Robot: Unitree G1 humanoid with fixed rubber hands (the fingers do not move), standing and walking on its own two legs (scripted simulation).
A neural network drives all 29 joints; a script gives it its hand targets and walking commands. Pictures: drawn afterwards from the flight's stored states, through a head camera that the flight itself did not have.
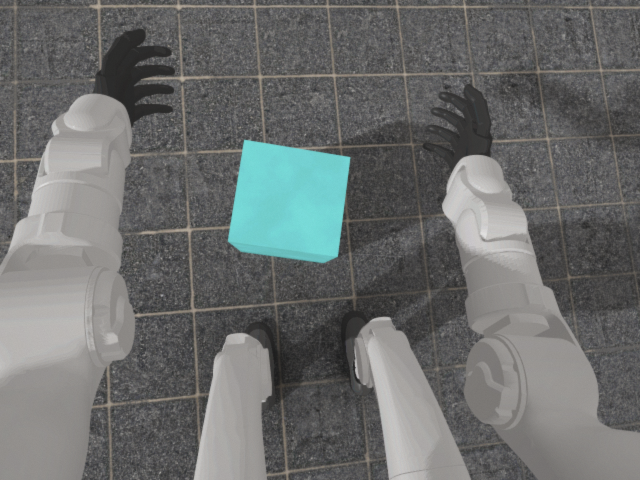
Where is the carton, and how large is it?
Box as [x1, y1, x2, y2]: [228, 140, 349, 262]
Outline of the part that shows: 244,140 228,241 239,250 245,252 310,261 324,262 337,256 349,157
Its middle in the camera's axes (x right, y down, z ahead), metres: -0.07 -0.07 +0.86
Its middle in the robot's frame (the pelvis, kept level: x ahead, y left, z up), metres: +0.49 +0.00 -0.52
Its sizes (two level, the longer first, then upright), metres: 0.210 0.200 0.250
